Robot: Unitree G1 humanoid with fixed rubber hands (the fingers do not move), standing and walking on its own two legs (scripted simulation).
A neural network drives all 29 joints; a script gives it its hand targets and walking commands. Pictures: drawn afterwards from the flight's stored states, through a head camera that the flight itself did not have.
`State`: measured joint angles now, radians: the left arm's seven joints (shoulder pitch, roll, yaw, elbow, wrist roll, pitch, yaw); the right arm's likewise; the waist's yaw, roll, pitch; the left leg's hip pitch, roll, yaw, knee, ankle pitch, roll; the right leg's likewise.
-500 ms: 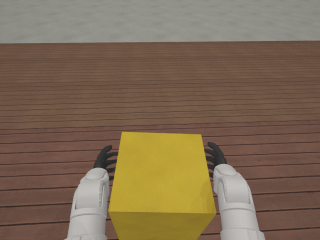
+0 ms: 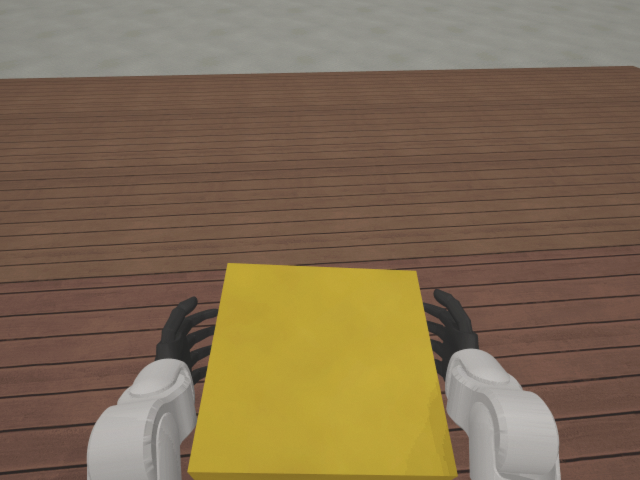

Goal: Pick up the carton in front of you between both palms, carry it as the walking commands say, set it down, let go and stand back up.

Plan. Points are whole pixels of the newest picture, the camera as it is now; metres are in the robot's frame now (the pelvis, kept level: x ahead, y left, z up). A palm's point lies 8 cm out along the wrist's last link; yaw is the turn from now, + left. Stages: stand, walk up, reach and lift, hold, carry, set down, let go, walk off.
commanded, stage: carry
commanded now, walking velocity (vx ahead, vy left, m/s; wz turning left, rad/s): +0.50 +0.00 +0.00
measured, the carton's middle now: (315, 398) +0.23 +0.01 +0.02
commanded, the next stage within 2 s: none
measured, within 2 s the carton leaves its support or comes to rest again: neither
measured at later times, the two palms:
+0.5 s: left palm (253, 207) +0.51 +0.11 +0.08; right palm (434, 199) +0.54 -0.19 +0.08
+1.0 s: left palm (256, 105) +0.88 +0.14 +0.08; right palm (389, 106) +0.87 -0.16 +0.09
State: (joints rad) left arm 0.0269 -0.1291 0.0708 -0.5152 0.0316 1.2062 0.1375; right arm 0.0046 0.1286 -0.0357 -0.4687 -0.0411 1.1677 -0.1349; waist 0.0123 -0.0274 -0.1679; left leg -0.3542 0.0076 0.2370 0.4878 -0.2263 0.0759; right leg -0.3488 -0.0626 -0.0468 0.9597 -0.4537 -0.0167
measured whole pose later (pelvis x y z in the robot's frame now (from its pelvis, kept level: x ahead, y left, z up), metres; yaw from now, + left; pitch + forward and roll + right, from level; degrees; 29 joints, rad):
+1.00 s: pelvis +0.64 +0.00 +0.01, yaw -1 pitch +4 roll -1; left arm 0.04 -0.13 0.04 -0.57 0.05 1.21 0.14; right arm 0.03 0.13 -0.05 -0.54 -0.03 1.18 -0.14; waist -0.03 -0.01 -0.04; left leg -0.34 0.05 0.26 0.44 -0.17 0.08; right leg -0.41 -0.09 -0.06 1.18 -0.33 -0.02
